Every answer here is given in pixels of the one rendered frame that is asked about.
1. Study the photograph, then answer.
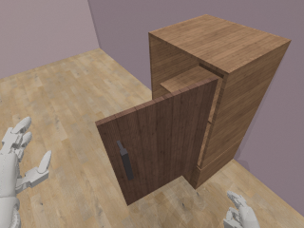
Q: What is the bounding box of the left robot forearm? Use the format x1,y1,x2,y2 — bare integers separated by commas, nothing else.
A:
0,196,22,228

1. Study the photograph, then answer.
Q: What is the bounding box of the handle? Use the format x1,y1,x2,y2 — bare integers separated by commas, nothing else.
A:
116,140,134,181

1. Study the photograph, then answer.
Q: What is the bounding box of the robot right hand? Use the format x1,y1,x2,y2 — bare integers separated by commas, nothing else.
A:
223,190,260,228

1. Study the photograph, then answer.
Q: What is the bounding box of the cupboard door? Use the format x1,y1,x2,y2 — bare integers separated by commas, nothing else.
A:
95,76,219,206

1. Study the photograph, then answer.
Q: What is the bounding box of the robot left hand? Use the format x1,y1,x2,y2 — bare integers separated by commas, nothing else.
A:
0,116,52,198

